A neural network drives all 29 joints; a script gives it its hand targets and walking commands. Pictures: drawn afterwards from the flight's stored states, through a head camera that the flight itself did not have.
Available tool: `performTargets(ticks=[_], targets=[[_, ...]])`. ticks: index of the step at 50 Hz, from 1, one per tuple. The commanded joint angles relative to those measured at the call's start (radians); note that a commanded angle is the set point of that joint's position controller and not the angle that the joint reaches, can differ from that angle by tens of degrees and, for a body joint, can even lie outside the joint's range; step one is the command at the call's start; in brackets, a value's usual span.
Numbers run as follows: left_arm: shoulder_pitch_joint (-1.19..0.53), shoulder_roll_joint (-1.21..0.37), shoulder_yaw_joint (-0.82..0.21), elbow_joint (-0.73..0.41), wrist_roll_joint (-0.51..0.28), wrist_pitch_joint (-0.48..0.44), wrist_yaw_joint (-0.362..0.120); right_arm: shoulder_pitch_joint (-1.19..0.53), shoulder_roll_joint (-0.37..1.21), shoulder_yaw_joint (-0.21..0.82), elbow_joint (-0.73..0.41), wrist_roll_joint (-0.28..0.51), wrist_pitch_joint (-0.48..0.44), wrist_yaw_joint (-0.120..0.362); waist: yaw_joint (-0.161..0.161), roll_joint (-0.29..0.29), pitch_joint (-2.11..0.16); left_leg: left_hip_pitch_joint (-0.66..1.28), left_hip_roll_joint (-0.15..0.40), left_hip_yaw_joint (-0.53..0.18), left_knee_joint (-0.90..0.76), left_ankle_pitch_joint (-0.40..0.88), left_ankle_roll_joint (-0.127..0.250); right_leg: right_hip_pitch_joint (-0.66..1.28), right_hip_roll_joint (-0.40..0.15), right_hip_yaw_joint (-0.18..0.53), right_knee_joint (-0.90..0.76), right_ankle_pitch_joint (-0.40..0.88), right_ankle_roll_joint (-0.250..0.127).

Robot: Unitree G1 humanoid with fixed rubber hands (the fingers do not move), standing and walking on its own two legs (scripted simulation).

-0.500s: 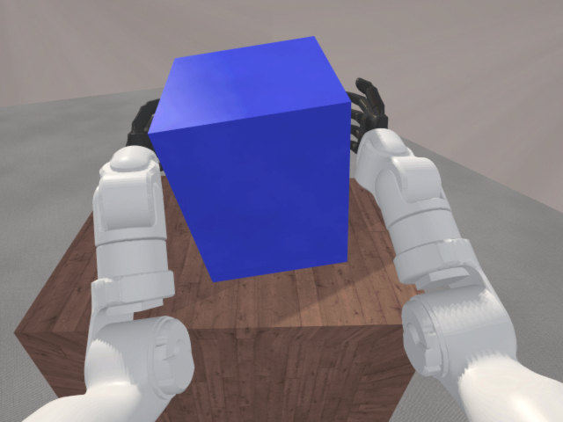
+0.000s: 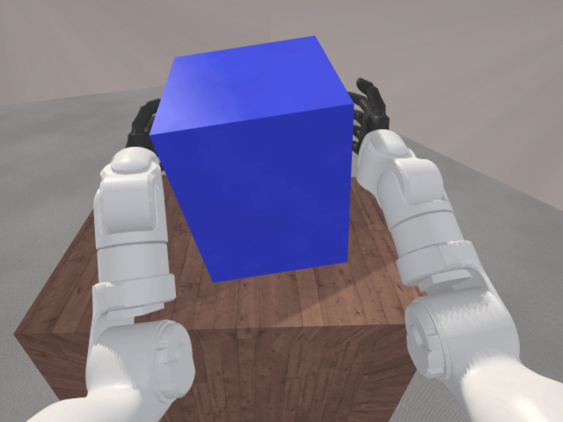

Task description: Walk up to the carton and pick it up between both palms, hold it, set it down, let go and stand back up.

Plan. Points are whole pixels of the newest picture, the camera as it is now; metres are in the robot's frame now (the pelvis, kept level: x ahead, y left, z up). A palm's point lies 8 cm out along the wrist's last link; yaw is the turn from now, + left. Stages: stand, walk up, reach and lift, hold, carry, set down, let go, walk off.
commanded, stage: hold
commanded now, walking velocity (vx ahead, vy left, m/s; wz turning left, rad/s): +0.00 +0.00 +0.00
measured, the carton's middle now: (262, 161) +0.40 +0.01 +0.24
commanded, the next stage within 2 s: none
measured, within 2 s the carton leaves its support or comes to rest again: neither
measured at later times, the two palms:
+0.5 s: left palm (147, 157) +0.36 +0.15 +0.27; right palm (376, 137) +0.36 -0.14 +0.30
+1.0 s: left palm (146, 159) +0.36 +0.15 +0.27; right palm (372, 138) +0.37 -0.13 +0.29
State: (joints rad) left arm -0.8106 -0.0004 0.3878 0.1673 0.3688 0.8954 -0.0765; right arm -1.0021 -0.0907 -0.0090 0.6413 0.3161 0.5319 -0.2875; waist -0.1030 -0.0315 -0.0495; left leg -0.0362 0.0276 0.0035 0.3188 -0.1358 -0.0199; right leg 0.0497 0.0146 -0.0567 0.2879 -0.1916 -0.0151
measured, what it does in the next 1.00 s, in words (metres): stands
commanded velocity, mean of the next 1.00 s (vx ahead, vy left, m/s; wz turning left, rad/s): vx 0.00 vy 0.00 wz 0.00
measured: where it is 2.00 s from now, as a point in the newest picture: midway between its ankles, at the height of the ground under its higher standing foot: outside the picture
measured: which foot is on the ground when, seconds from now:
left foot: down 0.00-1.00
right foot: down 0.00-1.00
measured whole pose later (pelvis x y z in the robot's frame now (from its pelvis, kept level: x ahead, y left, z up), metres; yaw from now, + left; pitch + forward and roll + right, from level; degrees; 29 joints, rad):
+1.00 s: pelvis +0.00 +0.00 +0.00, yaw +1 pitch -8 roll +0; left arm -0.81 0.01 0.39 0.17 0.36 0.89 -0.09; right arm -1.01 -0.09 -0.01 0.63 0.31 0.55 -0.30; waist -0.12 -0.03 -0.04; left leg -0.04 0.03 -0.01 0.32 -0.13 -0.02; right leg 0.06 0.02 -0.07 0.28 -0.19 -0.02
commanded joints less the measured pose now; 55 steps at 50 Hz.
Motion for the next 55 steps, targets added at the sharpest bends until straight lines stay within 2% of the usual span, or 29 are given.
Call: performTargets(ticks=[1, 2, 4, 5, 6, 7, 8, 10, 15, 19, 20, 22, 23, 24, 25, 28, 29, 32, 33, 35, 36, 37, 39, 43, 45, 48, 51, 54, 55], targets=[[-0.726, -0.48, -0.431, -0.079, -0.182, -0.073, -0.138, -0.629, 0.574, 0.262, -0.219, 0.117, -0.018, 0.117, -0.008, 0.08, -0.306, 0.096, -0.065, 0.031, -0.018, 0.178, -0.018, 0.033, 0.057, -0.006, -0.026, 0.213, 0.083], [-0.713, -0.49, -0.435, -0.091, -0.179, -0.07, -0.141, -0.62, 0.569, 0.258, -0.226, 0.117, -0.018, 0.114, -0.018, 0.075, -0.315, 0.1, -0.067, 0.027, -0.018, 0.185, -0.022, 0.042, 0.055, -0.007, -0.025, 0.227, 0.083], [-0.726, -0.474, -0.425, -0.103, -0.191, -0.072, -0.151, -0.644, 0.586, 0.275, -0.263, 0.116, -0.016, 0.104, -0.01, 0.035, -0.347, 0.094, -0.074, 0.03, -0.014, 0.165, -0.008, 0.07, 0.052, -0.001, -0.026, 0.237, 0.089], [-0.742, -0.467, -0.433, -0.096, -0.191, -0.074, -0.152, -0.633, 0.583, 0.269, -0.238, 0.122, -0.011, 0.104, -0.024, 0.048, -0.316, 0.087, -0.075, 0.033, -0.024, 0.148, -0.008, 0.044, 0.045, 0.005, -0.026, 0.221, 0.087], [-0.741, -0.466, -0.42, -0.077, -0.184, -0.072, -0.154, -0.645, 0.586, 0.272, -0.233, 0.117, -0.011, 0.105, -0.019, 0.049, -0.286, 0.075, -0.075, 0.029, -0.027, 0.149, -0.006, 0.027, 0.043, 0.003, -0.027, 0.221, 0.087], [-0.746, -0.454, -0.406, -0.054, -0.176, -0.073, -0.157, -0.637, 0.582, 0.261, -0.201, 0.11, -0.006, 0.106, -0.024, 0.03, -0.261, 0.071, -0.071, 0.031, -0.039, 0.109, -0.001, 0.021, 0.041, 0.003, -0.032, 0.181, 0.09], [-0.727, -0.47, -0.394, -0.03, -0.175, -0.073, -0.158, -0.658, 0.575, 0.26, -0.224, 0.11, -0.011, 0.11, 0.002, 0.034, -0.266, 0.063, -0.074, 0.036, -0.039, 0.106, 0.003, 0.029, 0.047, 0.0, -0.035, 0.166, 0.09], [-0.744, -0.481, -0.389, -0.025, -0.172, -0.079, -0.157, -0.661, 0.584, 0.243, -0.208, 0.09, -0.014, 0.116, -0.005, 0.037, -0.267, 0.066, -0.065, 0.029, -0.05, 0.077, 0.002, 0.011, 0.051, -0.003, -0.038, 0.13, 0.081], [-0.75, -0.483, -0.432, -0.074, -0.205, -0.091, -0.149, -0.685, 0.598, 0.286, -0.293, 0.129, -0.029, 0.101, -0.006, 0.042, -0.358, 0.113, -0.077, 0.026, 0.004, 0.194, -0.007, 0.04, 0.054, -0.003, -0.017, 0.273, 0.092], [-0.753, -0.472, -0.428, -0.074, -0.2, -0.085, -0.149, -0.641, 0.598, 0.271, -0.236, 0.116, -0.015, 0.105, -0.009, 0.053, -0.32, 0.09, -0.073, 0.028, -0.021, 0.138, -0.007, 0.022, 0.048, 0.0, -0.026, 0.205, 0.087], [-0.769, -0.486, -0.445, -0.096, -0.202, -0.086, -0.144, -0.655, 0.593, 0.268, -0.255, 0.122, -0.02, 0.11, -0.012, 0.084, -0.351, 0.094, -0.071, 0.029, -0.018, 0.155, -0.011, 0.028, 0.051, 0.0, -0.022, 0.202, 0.08], [-0.767, -0.495, -0.46, -0.096, -0.208, -0.085, -0.139, -0.671, 0.589, 0.277, -0.277, 0.131, -0.021, 0.11, -0.018, 0.09, -0.371, 0.119, -0.072, 0.024, -0.01, 0.17, -0.016, 0.026, 0.05, -0.006, -0.019, 0.219, 0.082], [-0.758, -0.491, -0.442, -0.09, -0.205, -0.086, -0.138, -0.658, 0.595, 0.283, -0.268, 0.134, -0.017, 0.11, -0.008, 0.066, -0.351, 0.112, -0.069, 0.024, -0.014, 0.178, -0.011, 0.012, 0.052, -0.006, -0.023, 0.236, 0.088], [-0.749, -0.48, -0.427, -0.058, -0.191, -0.079, -0.139, -0.654, 0.583, 0.27, -0.236, 0.134, -0.012, 0.11, -0.008, 0.079, -0.317, 0.11, -0.069, 0.026, -0.018, 0.159, -0.01, 0.003, 0.049, -0.001, -0.024, 0.207, 0.085], [-0.733, -0.473, -0.429, -0.063, -0.193, -0.079, -0.144, -0.639, 0.585, 0.267, -0.236, 0.125, -0.012, 0.107, -0.018, 0.058, -0.316, 0.107, -0.074, 0.026, -0.018, 0.144, -0.01, 0.006, 0.049, 0.002, -0.033, 0.203, 0.088], [-0.753, -0.471, -0.401, -0.031, -0.165, -0.072, -0.149, -0.637, 0.569, 0.226, -0.15, 0.095, -0.004, 0.122, -0.006, 0.083, -0.245, 0.059, -0.063, 0.025, -0.05, 0.075, -0.012, -0.017, 0.05, -0.005, -0.041, 0.103, 0.079], [-0.758, -0.474, -0.4, -0.044, -0.169, -0.075, -0.147, -0.63, 0.577, 0.217, -0.149, 0.095, -0.008, 0.13, 0.004, 0.067, -0.253, 0.053, -0.058, 0.028, -0.059, 0.069, -0.007, -0.016, 0.053, -0.009, -0.04, 0.085, 0.078], [-0.732, -0.477, -0.406, -0.066, -0.181, -0.08, -0.151, -0.639, 0.585, 0.255, -0.211, 0.111, -0.016, 0.123, 0.0, 0.034, -0.313, 0.081, -0.066, 0.029, -0.032, 0.17, -0.003, 0.043, 0.057, -0.007, -0.024, 0.218, 0.081], [-0.739, -0.471, -0.402, -0.045, -0.182, -0.078, -0.154, -0.657, 0.579, 0.253, -0.221, 0.106, -0.015, 0.115, -0.013, 0.026, -0.312, 0.088, -0.067, 0.032, -0.027, 0.16, -0.005, 0.042, 0.055, -0.004, -0.026, 0.216, 0.085], [-0.774, -0.47, -0.425, -0.092, -0.201, -0.089, -0.157, -0.671, 0.607, 0.28, -0.254, 0.132, -0.02, 0.108, -0.008, 0.027, -0.366, 0.094, -0.08, 0.035, -0.007, 0.196, -0.002, 0.05, 0.055, -0.002, -0.012, 0.269, 0.096], [-0.762, -0.477, -0.42, -0.065, -0.2, -0.09, -0.157, -0.69, 0.606, 0.283, -0.273, 0.128, -0.022, 0.104, -0.014, 0.029, -0.356, 0.098, -0.078, 0.03, -0.007, 0.179, 0.001, 0.051, 0.049, 0.005, -0.018, 0.265, 0.097], [-0.776, -0.462, -0.41, -0.056, -0.192, -0.092, -0.154, -0.675, 0.595, 0.266, -0.222, 0.124, -0.015, 0.106, -0.014, 0.045, -0.316, 0.088, -0.075, 0.032, -0.02, 0.146, -0.003, 0.028, 0.051, 0.0, -0.024, 0.216, 0.09], [-0.767, -0.481, -0.406, -0.041, -0.187, -0.088, -0.152, -0.685, 0.592, 0.259, -0.238, 0.118, -0.019, 0.113, -0.001, 0.047, -0.323, 0.081, -0.072, 0.023, -0.031, 0.125, 0.0, 0.013, 0.048, -0.001, -0.036, 0.169, 0.088], [-0.746, -0.488, -0.429, -0.082, -0.19, -0.084, -0.146, -0.653, 0.592, 0.266, -0.247, 0.124, -0.023, 0.11, -0.014, 0.069, -0.328, 0.106, -0.068, 0.025, -0.013, 0.177, -0.014, 0.027, 0.054, -0.002, -0.024, 0.216, 0.079], [-0.736, -0.473, -0.424, -0.054, -0.188, -0.078, -0.15, -0.656, 0.584, 0.271, -0.24, 0.12, -0.015, 0.105, -0.02, 0.051, -0.327, 0.1, -0.073, 0.029, -0.01, 0.17, -0.007, 0.036, 0.052, -0.003, -0.028, 0.23, 0.09], [-0.739, -0.473, -0.438, -0.11, -0.194, -0.081, -0.151, -0.614, 0.585, 0.268, -0.241, 0.123, -0.008, 0.102, -0.025, 0.057, -0.341, 0.114, -0.073, 0.021, -0.013, 0.185, -0.014, 0.043, 0.053, -0.001, -0.023, 0.254, 0.09], [-0.754, -0.476, -0.439, -0.111, -0.206, -0.083, -0.151, -0.645, 0.592, 0.284, -0.265, 0.138, -0.008, 0.104, -0.011, 0.054, -0.356, 0.096, -0.076, 0.026, -0.008, 0.192, -0.015, 0.048, 0.055, -0.005, -0.017, 0.243, 0.088], [-0.753, -0.476, -0.431, -0.083, -0.193, -0.076, -0.145, -0.637, 0.58, 0.267, -0.231, 0.13, -0.006, 0.11, -0.016, 0.085, -0.296, 0.087, -0.074, 0.028, -0.025, 0.162, -0.015, 0.02, 0.053, -0.005, -0.028, 0.202, 0.085], [-0.722, -0.478, -0.426, -0.077, -0.184, -0.072, -0.146, -0.631, 0.582, 0.28, -0.249, 0.126, -0.008, 0.11, -0.005, 0.07, -0.289, 0.092, -0.071, 0.026, -0.021, 0.165, -0.011, 0.024, 0.052, -0.008, -0.031, 0.213, 0.086]])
